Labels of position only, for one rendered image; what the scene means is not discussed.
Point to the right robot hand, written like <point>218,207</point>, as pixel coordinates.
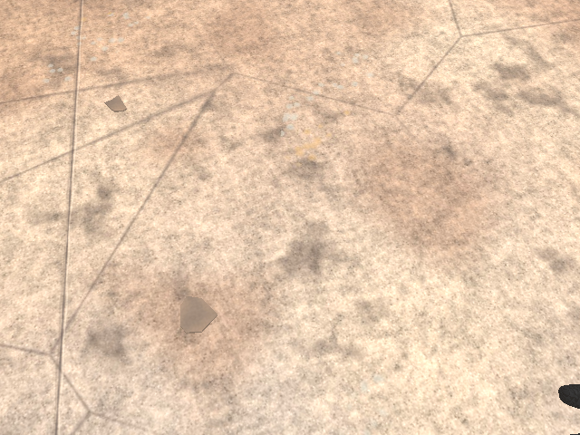
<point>570,395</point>

